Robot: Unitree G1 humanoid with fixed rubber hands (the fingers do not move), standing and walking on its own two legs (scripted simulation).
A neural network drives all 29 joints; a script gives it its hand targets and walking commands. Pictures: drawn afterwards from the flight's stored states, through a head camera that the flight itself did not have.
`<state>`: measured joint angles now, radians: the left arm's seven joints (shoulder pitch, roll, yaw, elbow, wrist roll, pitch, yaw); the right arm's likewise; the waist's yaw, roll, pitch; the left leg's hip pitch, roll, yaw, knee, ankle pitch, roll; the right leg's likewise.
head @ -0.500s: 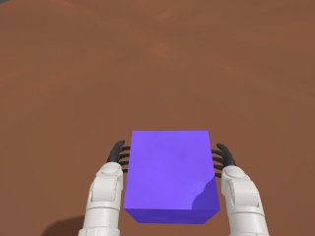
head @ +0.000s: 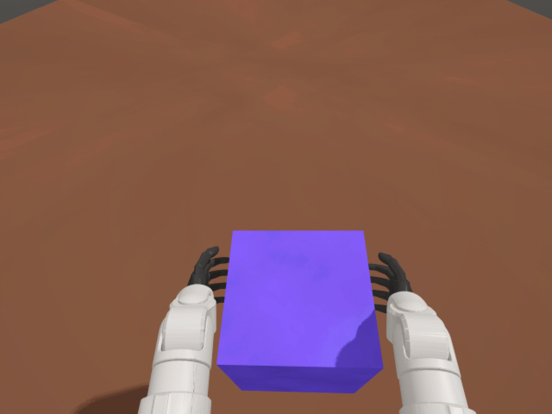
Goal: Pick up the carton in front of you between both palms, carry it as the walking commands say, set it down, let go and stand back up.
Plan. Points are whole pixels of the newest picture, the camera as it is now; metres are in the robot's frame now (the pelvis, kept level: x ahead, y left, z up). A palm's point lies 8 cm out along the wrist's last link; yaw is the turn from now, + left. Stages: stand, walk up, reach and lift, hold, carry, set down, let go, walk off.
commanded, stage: carry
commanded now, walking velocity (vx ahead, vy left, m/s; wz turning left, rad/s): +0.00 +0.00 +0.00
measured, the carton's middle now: (297, 317) +0.31 +0.00 -0.05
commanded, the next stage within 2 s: hold in 0.68 s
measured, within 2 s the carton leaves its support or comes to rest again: neither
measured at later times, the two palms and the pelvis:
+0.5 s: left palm (199, 306) +0.27 +0.15 +0.04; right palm (404, 314) +0.27 -0.15 +0.04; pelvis -0.02 +0.00 +0.00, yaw +0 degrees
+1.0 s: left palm (204, 313) +0.26 +0.13 +0.05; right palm (423, 331) +0.24 -0.16 +0.05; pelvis -0.04 +0.00 +0.01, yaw -3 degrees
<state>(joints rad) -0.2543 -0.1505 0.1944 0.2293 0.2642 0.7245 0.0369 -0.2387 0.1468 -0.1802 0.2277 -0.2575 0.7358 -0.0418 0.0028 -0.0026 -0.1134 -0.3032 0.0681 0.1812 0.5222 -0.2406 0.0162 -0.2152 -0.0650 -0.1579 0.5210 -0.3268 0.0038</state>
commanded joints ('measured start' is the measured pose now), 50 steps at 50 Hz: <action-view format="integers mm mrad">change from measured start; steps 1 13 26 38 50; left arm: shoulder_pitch -439 -429 -426 -367 -449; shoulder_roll -939 -940 -937 -923 -941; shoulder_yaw -538 -544 -548 -520 -464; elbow -31 -37 -42 -89 6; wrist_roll -261 -263 -265 -239 -201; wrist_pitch -32 -29 -29 -36 -32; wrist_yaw -256 -257 -257 -258 -291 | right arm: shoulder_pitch -508 -501 -499 -443 -543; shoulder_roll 918 920 919 919 922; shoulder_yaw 539 543 547 516 444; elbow -84 -89 -95 -109 3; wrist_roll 271 275 277 243 217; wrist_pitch -55 -51 -50 -65 -74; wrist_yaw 257 259 258 266 296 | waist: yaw -1 -1 -2 5 10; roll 3 6 6 -31 -8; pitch -204 -221 -227 -183 -46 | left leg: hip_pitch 114 107 103 423 346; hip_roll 106 107 108 -141 -143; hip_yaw -111 -114 -115 -258 -246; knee -74 -77 -75 -121 -168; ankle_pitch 201 196 198 447 108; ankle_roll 6 6 3 7 -4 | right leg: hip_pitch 3 -5 -10 60 64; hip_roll -101 -99 -98 129 122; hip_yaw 92 95 98 256 253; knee -94 -92 -90 -174 -227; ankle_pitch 168 160 168 441 115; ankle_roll -14 -17 -19 -26 -38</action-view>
